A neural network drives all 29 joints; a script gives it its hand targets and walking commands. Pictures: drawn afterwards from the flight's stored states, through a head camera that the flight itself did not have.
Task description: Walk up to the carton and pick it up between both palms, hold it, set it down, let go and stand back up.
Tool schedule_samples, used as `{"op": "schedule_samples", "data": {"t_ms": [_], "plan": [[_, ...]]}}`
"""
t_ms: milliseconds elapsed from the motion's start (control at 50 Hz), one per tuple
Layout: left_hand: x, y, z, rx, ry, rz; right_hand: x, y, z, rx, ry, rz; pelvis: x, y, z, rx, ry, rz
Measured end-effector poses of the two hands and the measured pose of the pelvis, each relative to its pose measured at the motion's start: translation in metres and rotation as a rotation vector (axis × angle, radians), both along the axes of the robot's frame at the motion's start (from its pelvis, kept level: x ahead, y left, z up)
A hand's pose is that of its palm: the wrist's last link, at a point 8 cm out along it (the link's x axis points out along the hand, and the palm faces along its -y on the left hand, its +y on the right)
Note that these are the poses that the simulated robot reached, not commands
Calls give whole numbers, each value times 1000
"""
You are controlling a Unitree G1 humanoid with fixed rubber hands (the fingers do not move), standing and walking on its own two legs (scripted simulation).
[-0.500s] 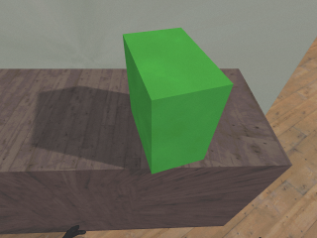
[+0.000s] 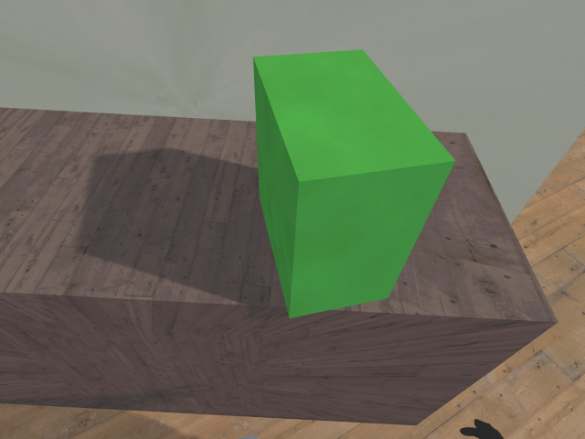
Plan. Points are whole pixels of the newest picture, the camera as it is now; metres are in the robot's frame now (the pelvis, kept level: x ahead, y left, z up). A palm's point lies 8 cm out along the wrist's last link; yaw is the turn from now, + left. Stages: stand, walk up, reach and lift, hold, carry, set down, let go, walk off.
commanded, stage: walk up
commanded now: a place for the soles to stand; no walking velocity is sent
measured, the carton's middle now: (325, 186) +0.45 -0.01 +0.11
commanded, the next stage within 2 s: reach and lift in 0.68 s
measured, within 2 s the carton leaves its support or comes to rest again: neither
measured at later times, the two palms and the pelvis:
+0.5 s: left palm out of the picture +0.07 +0.28 -0.11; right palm out of the picture +0.12 -0.26 -0.08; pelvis +0.00 +0.00 +0.00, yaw +2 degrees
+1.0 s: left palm (143, 409) +0.19 +0.23 -0.09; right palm out of the picture +0.14 -0.24 -0.07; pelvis +0.00 +0.00 +0.01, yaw -5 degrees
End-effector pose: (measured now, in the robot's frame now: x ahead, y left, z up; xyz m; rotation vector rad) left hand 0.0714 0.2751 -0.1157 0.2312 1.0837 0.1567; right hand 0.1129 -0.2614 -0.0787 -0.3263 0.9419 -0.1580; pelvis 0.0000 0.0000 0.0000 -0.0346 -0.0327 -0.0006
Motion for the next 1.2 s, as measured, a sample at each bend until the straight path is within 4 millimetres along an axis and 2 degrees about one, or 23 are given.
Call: {"op": "schedule_samples", "data": {"t_ms": [140, 400, 560, 720, 760, 820, 880, 940, 1000, 1060, 1120, 1200], "plan": [[-5, -3, 2, 1, 2, 14, 5, 1, -6, 16, 0, 24, 2, 0, -2, 6, -15, 24], [12, 7, 0, 2, -37, 25, 11, 8, -6, 8, 1, 33, 3, 5, -5, 11, -15, 31], [-4, 1, 6, 13, -21, 32, 12, 2, -5, 14, 18, 38, 3, -1, 0, 5, -6, 44], [-10, 7, 2, 15, 16, 69, 21, 10, -15, 25, 6, 64, 4, 4, -5, 11, -10, 39], [1, 10, -4, 33, 57, 81, 27, 11, -23, 37, -7, 45, 1, 3, -8, 22, 11, -5], [39, 6, -5, 39, 22, 50, 38, 19, -26, 80, -61, 37, -4, 2, -13, 26, 18, -42], [81, -8, 7, 19, -80, 5, 41, 27, -19, 116, -98, 55, -6, 1, -9, 17, -3, -59], [108, -27, 21, -15, -135, -36, 34, 27, -7, 135, -94, 35, -3, 0, 1, 16, -23, -74], [119, -42, 30, -38, -151, -56, 28, 18, 6, 127, -96, 6, 2, 0, 10, 19, -25, -91], [122, -50, 35, -46, -163, -52, 27, 6, 18, 111, -113, -5, 7, 1, 15, 22, -19, -106], [121, -51, 41, -42, -184, -37, 32, -2, 27, 106, -138, 1, 11, 2, 18, 26, -10, -119], [122, -50, 55, -23, -237, -10, 47, -2, 36, 133, -183, 31, 16, 3, 21, 30, 10, -129]]}}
